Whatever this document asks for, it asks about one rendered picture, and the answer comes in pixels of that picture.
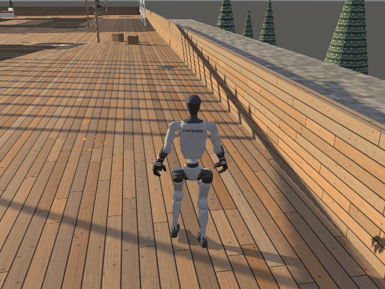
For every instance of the left robot forearm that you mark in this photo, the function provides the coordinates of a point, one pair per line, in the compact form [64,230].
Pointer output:
[161,157]

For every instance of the left robot upper arm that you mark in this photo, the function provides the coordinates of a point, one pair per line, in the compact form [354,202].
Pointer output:
[174,126]

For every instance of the robot right hand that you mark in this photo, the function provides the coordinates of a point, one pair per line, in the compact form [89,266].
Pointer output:
[219,165]

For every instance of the right robot foot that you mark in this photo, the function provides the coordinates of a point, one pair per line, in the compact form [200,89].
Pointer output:
[203,242]

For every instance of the right robot upper arm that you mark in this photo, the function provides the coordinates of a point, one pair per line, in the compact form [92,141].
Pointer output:
[211,126]

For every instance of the robot right thigh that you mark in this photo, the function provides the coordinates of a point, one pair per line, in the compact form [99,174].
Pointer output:
[204,186]

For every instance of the robot left hand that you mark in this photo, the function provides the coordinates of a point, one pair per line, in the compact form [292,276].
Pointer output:
[155,168]

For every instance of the right robot forearm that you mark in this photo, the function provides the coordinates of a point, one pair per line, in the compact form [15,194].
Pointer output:
[221,157]

